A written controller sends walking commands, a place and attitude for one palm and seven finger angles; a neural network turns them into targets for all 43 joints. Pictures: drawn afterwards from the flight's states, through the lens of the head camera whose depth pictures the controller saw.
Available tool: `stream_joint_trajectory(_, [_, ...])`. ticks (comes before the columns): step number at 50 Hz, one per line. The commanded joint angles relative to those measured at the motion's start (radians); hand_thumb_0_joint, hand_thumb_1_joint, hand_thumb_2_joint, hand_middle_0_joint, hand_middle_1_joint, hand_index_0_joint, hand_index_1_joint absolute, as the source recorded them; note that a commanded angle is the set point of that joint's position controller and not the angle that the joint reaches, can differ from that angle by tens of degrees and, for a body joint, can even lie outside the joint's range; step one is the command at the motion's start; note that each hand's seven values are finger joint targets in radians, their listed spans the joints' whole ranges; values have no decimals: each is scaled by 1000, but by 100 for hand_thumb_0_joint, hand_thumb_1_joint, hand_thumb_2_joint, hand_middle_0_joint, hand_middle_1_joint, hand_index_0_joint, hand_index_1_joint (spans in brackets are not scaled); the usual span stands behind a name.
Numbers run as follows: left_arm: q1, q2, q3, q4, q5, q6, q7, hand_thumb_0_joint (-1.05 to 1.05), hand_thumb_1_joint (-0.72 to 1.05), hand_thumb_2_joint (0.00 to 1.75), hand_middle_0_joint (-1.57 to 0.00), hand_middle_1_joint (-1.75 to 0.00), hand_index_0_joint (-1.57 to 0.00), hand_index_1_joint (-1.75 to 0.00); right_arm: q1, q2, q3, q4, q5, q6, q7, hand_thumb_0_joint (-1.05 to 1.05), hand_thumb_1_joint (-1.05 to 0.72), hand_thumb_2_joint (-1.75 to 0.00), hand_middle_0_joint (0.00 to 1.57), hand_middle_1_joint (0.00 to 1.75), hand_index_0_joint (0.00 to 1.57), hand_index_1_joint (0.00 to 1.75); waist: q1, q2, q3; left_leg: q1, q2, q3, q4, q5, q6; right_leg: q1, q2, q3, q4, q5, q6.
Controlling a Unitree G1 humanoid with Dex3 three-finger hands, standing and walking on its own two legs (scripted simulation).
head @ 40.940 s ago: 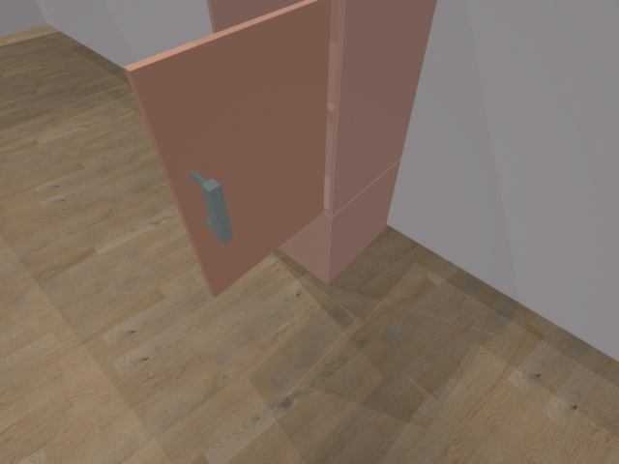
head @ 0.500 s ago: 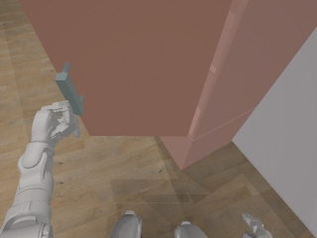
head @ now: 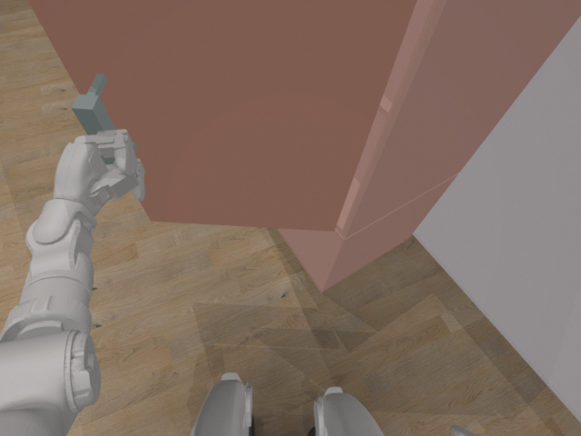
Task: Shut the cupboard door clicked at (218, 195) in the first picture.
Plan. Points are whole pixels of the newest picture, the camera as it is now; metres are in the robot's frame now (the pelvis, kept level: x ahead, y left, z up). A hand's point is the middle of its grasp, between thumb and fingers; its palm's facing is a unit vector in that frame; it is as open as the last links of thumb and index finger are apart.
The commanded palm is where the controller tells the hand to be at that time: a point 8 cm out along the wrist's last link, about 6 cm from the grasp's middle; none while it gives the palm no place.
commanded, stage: push the door shut along its arc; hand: left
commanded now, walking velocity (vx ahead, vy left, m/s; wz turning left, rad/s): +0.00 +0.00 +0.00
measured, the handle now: (112, 130) +0.52 +0.26 +0.07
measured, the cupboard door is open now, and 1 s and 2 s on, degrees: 56 46 38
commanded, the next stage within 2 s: pull the fist back off the door in 1.30 s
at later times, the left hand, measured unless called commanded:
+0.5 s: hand (159, 143) +0.49 +0.19 +0.08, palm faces -0.20 -0.98 +0.00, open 3.1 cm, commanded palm +0.50 +0.23 +0.07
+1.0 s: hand (188, 116) +0.55 +0.16 +0.08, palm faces -0.32 -0.95 -0.01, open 3.0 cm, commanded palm +0.56 +0.19 +0.07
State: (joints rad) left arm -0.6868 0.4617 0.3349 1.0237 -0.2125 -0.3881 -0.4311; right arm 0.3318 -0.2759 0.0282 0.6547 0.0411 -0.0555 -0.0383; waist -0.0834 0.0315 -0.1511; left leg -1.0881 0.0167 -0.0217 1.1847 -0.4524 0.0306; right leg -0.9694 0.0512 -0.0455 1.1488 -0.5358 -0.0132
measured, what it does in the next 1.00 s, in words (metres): stands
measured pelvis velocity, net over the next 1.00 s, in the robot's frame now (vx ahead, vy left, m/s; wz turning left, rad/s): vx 0.00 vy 0.00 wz -0.05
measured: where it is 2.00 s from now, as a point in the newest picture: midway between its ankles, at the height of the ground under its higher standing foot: outside the picture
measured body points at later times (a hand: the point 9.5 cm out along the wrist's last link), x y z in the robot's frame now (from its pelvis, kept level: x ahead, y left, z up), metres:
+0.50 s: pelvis +0.00 +0.00 -0.01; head +0.12 +0.03 +0.42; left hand +0.50 +0.24 +0.08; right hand +0.04 -0.28 -0.12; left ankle +0.06 +0.10 -0.64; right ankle +0.01 -0.12 -0.64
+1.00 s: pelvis +0.00 +0.00 -0.03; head +0.16 +0.02 +0.39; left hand +0.56 +0.21 +0.08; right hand -0.01 -0.27 -0.13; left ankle +0.06 +0.10 -0.64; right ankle +0.01 -0.12 -0.64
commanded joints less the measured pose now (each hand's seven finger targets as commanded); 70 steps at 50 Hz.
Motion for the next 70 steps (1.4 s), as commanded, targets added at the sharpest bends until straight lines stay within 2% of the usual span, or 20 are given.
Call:
stream_joint_trajectory(1, [-461,256,32,-174,-9,-65,-23,0,90,90,-130,-150,-130,-150,83,-180,-66,-86,6,-20,-8,0,-90,-90,20,30,20,30,-34,86,-415,441,18,-74,-133,213,4,19,-2,37,-160,216,-23])
stream_joint_trajectory(5, [-513,265,21,-184,0,-72,-42,0,90,90,-130,-150,-130,-150,95,-183,-67,-78,3,-14,-3,0,-90,-90,20,30,20,30,-36,154,-449,512,24,-92,-130,255,-3,-23,1,27,-151,224,-29])
stream_joint_trajectory(8, [-562,260,9,-143,-6,-62,-58,0,90,90,-130,-150,-130,-150,107,-189,-66,-70,4,-11,-4,0,-90,-90,20,30,20,30,-66,114,-423,497,26,-98,-121,245,4,-50,6,24,-152,216,-28])
stream_joint_trajectory(9, [-576,289,25,-145,-1,-61,-57,0,90,90,-130,-150,-130,-150,105,-193,-65,-70,5,-8,-4,0,-90,-90,20,30,20,30,-58,122,-429,492,28,-99,-123,244,1,-45,5,24,-149,215,-28])
stream_joint_trajectory(10, [-578,248,-8,-140,0,-57,-62,0,90,90,-130,-150,-130,-150,105,-188,-65,-75,6,-7,-2,0,-90,-90,20,30,20,30,-66,127,-434,502,26,-100,-126,243,0,-51,5,22,-150,212,-27])
stream_joint_trajectory(12, [-601,247,-11,-147,4,-57,-62,0,90,90,-130,-150,-130,-150,110,-190,-67,-71,3,-8,2,0,-90,-90,20,30,20,30,-67,161,-444,535,28,-108,-127,251,-3,-76,5,17,-150,207,-29])
stream_joint_trajectory(15, [-638,253,-16,-110,11,-54,-59,0,90,90,-130,-150,-130,-150,114,-193,-63,-65,3,-8,4,0,-90,-90,20,30,20,30,-82,141,-429,513,30,-112,-117,226,0,-97,6,18,-149,190,-28])
stream_joint_trajectory(17, [-677,272,-10,-65,20,-41,-55,0,90,90,-130,-150,-130,-150,116,-196,-58,-62,6,-7,2,0,-90,-90,20,30,20,30,-101,118,-391,460,30,-106,-108,194,6,-106,7,22,-150,175,-25])
stream_joint_trajectory(19, [-727,319,18,-49,28,-40,-52,0,90,90,-130,-150,-130,-150,121,-202,-54,-63,4,-8,0,0,-90,-90,20,30,20,30,-98,130,-420,450,30,-107,-95,208,6,-102,7,23,-134,179,-28])
stream_joint_trajectory(24, [-750,343,13,-18,44,-30,-74,0,90,90,-130,-150,-130,-150,130,-200,-45,-71,5,-8,4,0,-90,-90,20,30,20,30,-110,140,-475,417,28,-87,-49,247,13,-88,11,38,-121,217,-23])
stream_joint_trajectory(28, [-804,358,8,-10,47,-17,-96,0,90,90,-130,-150,-130,-150,142,-201,-42,-71,3,-11,4,0,-90,-90,20,30,20,30,-120,183,-485,420,29,-89,-31,263,14,-112,17,33,-106,221,-28])
stream_joint_trajectory(31, [-814,413,45,10,49,5,-105,0,90,90,-130,-150,-130,-150,152,-209,-41,-73,4,-7,1,0,-90,-90,20,30,20,30,-123,142,-504,382,33,-87,-21,253,16,-86,18,37,-104,226,-23])
stream_joint_trajectory(35, [-857,427,36,33,74,26,-102,0,90,90,-130,-150,-130,-150,164,-209,-35,-69,1,-10,1,0,-90,-90,20,30,20,30,-132,180,-496,377,35,-91,-10,251,16,-125,20,32,-95,211,-23])
stream_joint_trajectory(40, [-876,453,50,50,88,45,-102,0,90,90,-130,-150,-130,-150,187,-211,-37,-63,-6,-13,1,0,-90,-90,20,30,20,30,-145,167,-523,363,36,-87,11,285,19,-118,25,30,-85,246,-20])
stream_joint_trajectory(45, [-894,486,63,44,101,60,-120,0,90,90,-130,-150,-130,-150,202,-211,-37,-60,-11,-15,1,0,-90,-90,20,30,20,30,-140,189,-559,366,34,-84,24,321,18,-101,28,31,-76,281,-20])
stream_joint_trajectory(48, [-954,439,14,54,103,68,-130,0,90,90,-130,-150,-130,-150,207,-210,-36,-47,-11,-21,-2,0,-90,-90,20,30,20,30,-172,180,-510,351,36,-85,32,295,25,-150,30,29,-81,257,-17])
stream_joint_trajectory(51, [-1009,446,3,85,104,87,-135,0,90,90,-130,-150,-130,-150,214,-219,-35,-27,-10,-30,-9,0,-90,-90,20,30,20,30,-193,169,-484,334,42,-89,39,269,28,-179,30,25,-84,229,-14])
stream_joint_trajectory(59, [-1109,375,-62,12,97,98,-158,0,90,90,-130,-150,-130,-150,221,-224,-42,5,-25,-59,-12,0,-90,-90,20,30,20,30,-203,280,-570,490,50,-125,50,353,15,-286,30,-6,-58,232,-25])
stream_joint_trajectory(66, [-1174,329,-98,68,111,144,-139,0,90,90,-130,-150,-130,-150,217,-223,-34,27,-30,-79,-18,0,-90,-90,20,30,20,30,-233,261,-510,447,46,-127,53,283,19,-328,32,-20,-60,187,-24])
stream_joint_trajectory(70, [-1213,315,-117,54,123,143,-130,0,90,90,-130,-150,-130,-150,219,-224,-32,37,-38,-87,-17,0,-90,-90,20,30,20,30,-242,287,-545,476,47,-135,65,314,19,-350,35,-28,-44,193,-28])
